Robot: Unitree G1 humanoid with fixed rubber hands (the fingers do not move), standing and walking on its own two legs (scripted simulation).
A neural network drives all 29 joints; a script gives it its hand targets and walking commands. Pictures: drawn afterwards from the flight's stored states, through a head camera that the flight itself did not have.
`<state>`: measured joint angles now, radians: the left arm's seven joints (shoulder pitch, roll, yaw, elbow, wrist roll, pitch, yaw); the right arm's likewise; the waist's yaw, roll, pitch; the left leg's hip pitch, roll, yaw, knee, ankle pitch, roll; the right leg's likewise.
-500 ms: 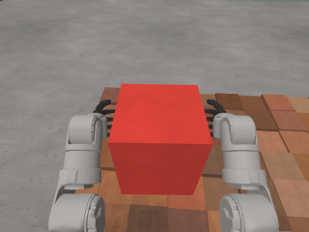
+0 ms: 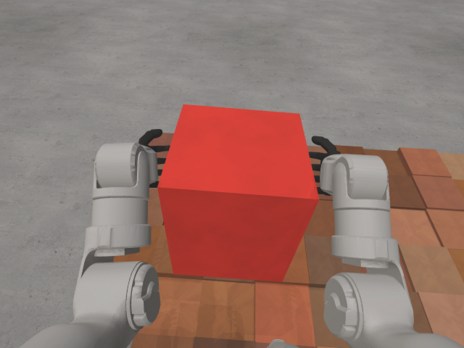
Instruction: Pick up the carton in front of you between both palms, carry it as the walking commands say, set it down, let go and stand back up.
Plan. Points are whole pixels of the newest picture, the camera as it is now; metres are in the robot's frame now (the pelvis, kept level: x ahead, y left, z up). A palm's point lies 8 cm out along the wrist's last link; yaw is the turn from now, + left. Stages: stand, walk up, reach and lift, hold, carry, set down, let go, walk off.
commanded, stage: carry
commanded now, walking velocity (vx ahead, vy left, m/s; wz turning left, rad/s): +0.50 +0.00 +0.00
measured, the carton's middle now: (234, 196) +0.37 -0.01 +0.06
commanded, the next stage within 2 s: none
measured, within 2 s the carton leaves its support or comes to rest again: neither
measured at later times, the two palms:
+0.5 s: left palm (163, 90) +0.63 +0.15 +0.12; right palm (291, 86) +0.65 -0.15 +0.12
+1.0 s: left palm (176, 44) +0.96 +0.15 +0.07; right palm (269, 44) +0.97 -0.15 +0.07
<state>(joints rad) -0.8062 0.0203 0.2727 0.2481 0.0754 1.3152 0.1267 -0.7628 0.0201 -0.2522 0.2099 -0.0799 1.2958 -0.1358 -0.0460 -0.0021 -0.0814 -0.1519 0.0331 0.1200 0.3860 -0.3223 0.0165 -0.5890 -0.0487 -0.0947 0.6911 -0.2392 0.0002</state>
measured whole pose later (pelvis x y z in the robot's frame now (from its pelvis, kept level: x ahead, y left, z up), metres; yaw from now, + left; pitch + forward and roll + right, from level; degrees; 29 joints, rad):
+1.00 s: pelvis +0.61 -0.01 -0.05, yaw +2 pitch +2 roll +1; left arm -0.63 -0.06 0.20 0.03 0.10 1.17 0.13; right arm -0.60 0.02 -0.23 0.00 -0.04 1.17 -0.11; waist 0.03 -0.01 0.01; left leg -0.26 -0.02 0.06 0.97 -0.60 0.18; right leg -0.43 0.01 -0.18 0.57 -0.16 -0.08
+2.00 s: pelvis +1.27 -0.02 -0.03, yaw +1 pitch +5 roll +1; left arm -0.62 -0.02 0.20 0.16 0.07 1.21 0.11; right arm -0.66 0.00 -0.19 0.19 -0.06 1.22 -0.12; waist 0.02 0.01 -0.07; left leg -0.49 0.01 0.05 1.11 -0.43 0.03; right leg -0.37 -0.01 -0.12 0.50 -0.22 -0.07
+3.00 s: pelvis +1.90 +0.05 -0.06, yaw +3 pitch +4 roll +0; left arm -0.60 -0.02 0.18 0.10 0.06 1.20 0.13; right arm -0.61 0.01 -0.19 0.12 -0.07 1.18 -0.11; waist 0.04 -0.01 -0.02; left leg -0.49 0.00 0.02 1.19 -0.39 0.03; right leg -0.39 0.04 -0.16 0.47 -0.17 -0.12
